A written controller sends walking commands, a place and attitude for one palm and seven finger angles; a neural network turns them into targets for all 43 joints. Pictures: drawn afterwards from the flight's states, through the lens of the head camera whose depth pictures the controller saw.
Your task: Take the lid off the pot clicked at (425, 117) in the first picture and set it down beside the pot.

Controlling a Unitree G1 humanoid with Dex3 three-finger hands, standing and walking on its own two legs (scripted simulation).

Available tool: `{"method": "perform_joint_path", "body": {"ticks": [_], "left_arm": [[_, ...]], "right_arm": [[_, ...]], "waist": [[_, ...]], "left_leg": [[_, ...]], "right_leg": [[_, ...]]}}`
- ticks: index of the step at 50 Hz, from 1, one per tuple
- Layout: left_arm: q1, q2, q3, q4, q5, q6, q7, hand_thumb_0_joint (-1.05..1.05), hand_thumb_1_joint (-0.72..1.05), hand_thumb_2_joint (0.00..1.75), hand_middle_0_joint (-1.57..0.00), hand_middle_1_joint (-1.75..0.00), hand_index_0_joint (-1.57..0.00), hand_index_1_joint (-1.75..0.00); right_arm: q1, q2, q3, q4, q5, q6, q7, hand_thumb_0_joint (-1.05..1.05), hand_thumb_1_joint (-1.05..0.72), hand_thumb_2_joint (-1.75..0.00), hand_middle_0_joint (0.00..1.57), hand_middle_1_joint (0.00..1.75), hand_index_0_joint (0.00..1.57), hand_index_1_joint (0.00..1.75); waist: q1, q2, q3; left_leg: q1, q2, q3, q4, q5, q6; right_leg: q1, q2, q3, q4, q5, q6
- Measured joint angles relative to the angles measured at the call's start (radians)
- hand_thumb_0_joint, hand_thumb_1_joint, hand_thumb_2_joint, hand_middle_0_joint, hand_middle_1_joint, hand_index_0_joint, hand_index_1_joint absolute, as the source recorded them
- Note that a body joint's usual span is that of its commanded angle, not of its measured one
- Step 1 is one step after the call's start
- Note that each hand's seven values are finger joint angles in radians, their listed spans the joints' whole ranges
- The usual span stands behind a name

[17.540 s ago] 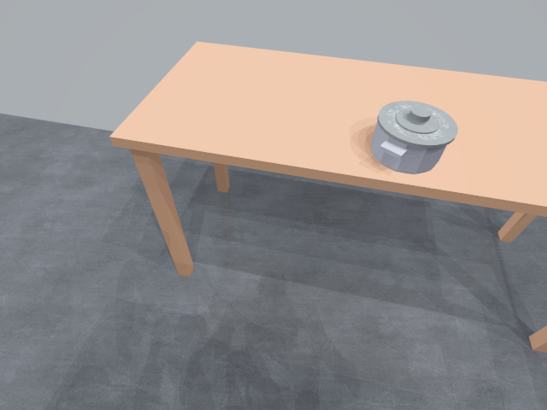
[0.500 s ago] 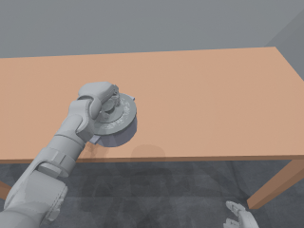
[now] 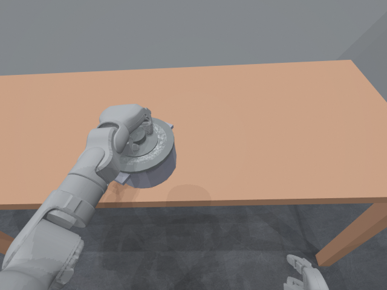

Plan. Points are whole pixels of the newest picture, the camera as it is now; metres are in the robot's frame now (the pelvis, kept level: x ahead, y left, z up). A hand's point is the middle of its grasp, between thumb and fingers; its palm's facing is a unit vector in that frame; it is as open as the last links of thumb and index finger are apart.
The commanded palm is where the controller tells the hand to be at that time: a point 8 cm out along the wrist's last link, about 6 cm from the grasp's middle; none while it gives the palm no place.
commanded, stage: lift the lid straight up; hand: left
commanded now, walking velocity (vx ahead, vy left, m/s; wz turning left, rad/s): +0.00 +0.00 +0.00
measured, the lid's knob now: (136, 136) +0.45 +0.15 +0.07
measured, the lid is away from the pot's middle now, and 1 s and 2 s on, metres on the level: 0.00 0.01 0.02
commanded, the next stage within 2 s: move the lid sideways beside the pot in 1.78 s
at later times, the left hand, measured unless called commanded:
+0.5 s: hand (124, 125) +0.42 +0.15 +0.14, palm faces -0.25 -0.04 -0.97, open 7.4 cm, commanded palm +0.40 +0.15 +0.21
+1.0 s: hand (119, 108) +0.42 +0.15 +0.18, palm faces -0.21 -0.05 -0.98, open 7.3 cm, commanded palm +0.40 +0.16 +0.25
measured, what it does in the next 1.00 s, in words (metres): stands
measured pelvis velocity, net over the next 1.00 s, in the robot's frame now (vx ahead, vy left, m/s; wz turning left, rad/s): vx -0.01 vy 0.01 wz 0.02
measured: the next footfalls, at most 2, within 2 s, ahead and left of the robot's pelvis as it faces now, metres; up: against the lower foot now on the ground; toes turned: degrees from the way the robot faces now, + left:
none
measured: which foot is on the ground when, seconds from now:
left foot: down 0.00-1.00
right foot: down 0.00-1.00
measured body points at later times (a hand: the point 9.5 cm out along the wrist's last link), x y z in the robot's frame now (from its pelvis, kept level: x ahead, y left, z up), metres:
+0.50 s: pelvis -0.01 +0.01 +0.00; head +0.01 -0.03 +0.45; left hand +0.42 +0.15 +0.19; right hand +0.17 -0.22 -0.11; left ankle +0.00 +0.08 -0.74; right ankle -0.02 -0.11 -0.74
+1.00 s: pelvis -0.01 +0.01 +0.00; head +0.00 -0.03 +0.45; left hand +0.43 +0.15 +0.23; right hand +0.16 -0.23 -0.11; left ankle +0.00 +0.08 -0.74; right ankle -0.02 -0.11 -0.74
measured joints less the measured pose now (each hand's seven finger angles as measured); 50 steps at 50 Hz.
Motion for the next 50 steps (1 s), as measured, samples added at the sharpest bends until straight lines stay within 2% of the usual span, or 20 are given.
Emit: {"method": "perform_joint_path", "body": {"ticks": [12, 20, 27, 35, 50], "left_arm": [[-0.023, -0.003, -0.026, -0.053, -0.006, 0.042, -0.021, -0.01, 0.27, 0.76, -0.71, -0.91, -0.69, -0.88], [-0.101, 0.000, -0.055, 0.000, -0.006, 0.061, -0.058, -0.01, 0.27, 0.76, -0.71, -0.91, -0.69, -0.88], [-0.134, 0.003, -0.037, 0.002, -0.003, 0.045, -0.073, -0.01, 0.27, 0.76, -0.72, -0.91, -0.69, -0.88], [-0.156, 0.016, -0.005, 0.009, 0.005, 0.061, -0.099, -0.01, 0.27, 0.76, -0.71, -0.91, -0.69, -0.89], [-0.211, 0.025, -0.010, -0.011, 0.005, 0.075, -0.143, -0.01, 0.27, 0.76, -0.72, -0.91, -0.69, -0.89]], "right_arm": [[-0.017, -0.006, 0.000, 0.013, 0.000, -0.009, 0.013, 0.01, -0.90, -0.90, 0.20, 0.30, 0.20, 0.30], [-0.032, 0.005, 0.013, 0.014, 0.000, -0.024, -0.001, 0.01, -0.90, -0.90, 0.20, 0.30, 0.20, 0.30], [-0.014, 0.001, 0.010, 0.015, -0.006, -0.038, -0.002, 0.01, -0.90, -0.90, 0.20, 0.30, 0.20, 0.30], [0.005, -0.008, 0.008, 0.016, -0.007, -0.040, -0.001, 0.01, -0.90, -0.90, 0.20, 0.30, 0.20, 0.30], [-0.010, -0.010, 0.007, 0.016, -0.008, -0.061, 0.001, 0.01, -0.90, -0.90, 0.20, 0.30, 0.20, 0.30]], "waist": [[0.019, 0.013, 0.003], [0.018, 0.002, 0.010], [0.013, 0.005, 0.005], [0.003, 0.006, 0.011], [0.013, 0.009, 0.011]], "left_leg": [[0.008, -0.012, -0.009, -0.007, 0.008, 0.007], [0.005, -0.017, -0.017, -0.010, 0.018, 0.007], [0.011, -0.018, -0.014, -0.018, 0.021, 0.008], [0.020, -0.016, -0.008, -0.026, 0.022, 0.009], [0.024, -0.019, -0.014, -0.030, 0.029, 0.010]], "right_leg": [[0.010, -0.012, -0.009, -0.002, 0.001, 0.007], [0.008, -0.016, -0.017, 0.000, 0.005, 0.007], [0.012, -0.017, -0.014, -0.007, 0.008, 0.008], [0.018, -0.015, -0.007, -0.014, 0.012, 0.009], [0.025, -0.018, -0.012, -0.017, 0.016, 0.010]]}}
